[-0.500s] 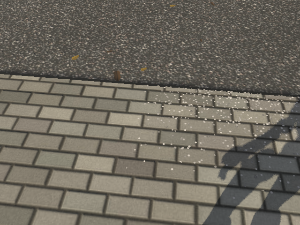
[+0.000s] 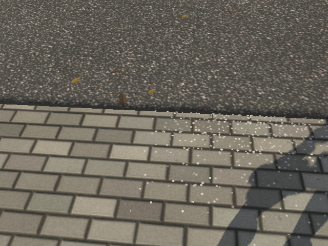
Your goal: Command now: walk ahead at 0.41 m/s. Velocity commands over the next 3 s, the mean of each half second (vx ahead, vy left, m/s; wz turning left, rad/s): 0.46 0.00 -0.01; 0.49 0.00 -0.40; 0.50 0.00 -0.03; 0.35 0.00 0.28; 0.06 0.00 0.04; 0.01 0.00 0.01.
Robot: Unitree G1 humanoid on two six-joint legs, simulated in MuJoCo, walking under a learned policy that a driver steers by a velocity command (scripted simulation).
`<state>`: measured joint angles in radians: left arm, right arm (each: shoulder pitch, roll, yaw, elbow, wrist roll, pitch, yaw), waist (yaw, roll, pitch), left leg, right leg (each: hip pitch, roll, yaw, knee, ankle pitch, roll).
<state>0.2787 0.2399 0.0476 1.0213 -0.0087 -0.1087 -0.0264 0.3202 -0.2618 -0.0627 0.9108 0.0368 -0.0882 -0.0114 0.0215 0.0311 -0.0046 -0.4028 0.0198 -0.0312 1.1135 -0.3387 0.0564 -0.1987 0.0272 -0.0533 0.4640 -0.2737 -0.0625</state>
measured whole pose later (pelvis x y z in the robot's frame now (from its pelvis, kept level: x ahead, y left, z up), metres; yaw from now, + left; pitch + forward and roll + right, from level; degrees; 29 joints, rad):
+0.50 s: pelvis +0.27 +0.05 -0.01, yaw -1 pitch +1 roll +0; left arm 0.38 0.25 0.03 1.02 -0.03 -0.09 -0.01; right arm 0.09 -0.24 -0.05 0.83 0.01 -0.11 0.03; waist 0.03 -0.01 0.05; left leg -0.41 -0.03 0.08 0.53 -0.14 0.07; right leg -0.28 -0.01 0.06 1.18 -0.41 -0.05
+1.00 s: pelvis +0.56 -0.03 -0.03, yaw -16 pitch +2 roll +0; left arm 0.12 0.24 0.05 0.80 0.06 -0.09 -0.04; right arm 0.33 -0.26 -0.03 0.99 -0.10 -0.11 0.06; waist -0.01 0.01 0.02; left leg -0.03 0.07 0.15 0.78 -0.51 0.00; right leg -0.51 0.05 -0.04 0.65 -0.19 -0.12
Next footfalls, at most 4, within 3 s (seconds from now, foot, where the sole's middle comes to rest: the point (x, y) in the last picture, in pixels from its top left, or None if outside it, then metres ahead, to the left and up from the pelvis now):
0.40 left None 0.40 0.13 -0.78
0.94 right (215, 213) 0.67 -0.14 -0.78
1.48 left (188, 140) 1.07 -0.04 -0.78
1.90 right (225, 120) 1.21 -0.24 -0.78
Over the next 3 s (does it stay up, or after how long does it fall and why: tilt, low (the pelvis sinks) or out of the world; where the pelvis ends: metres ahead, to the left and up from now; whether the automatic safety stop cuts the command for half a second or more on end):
stays up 1.18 -0.11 0.00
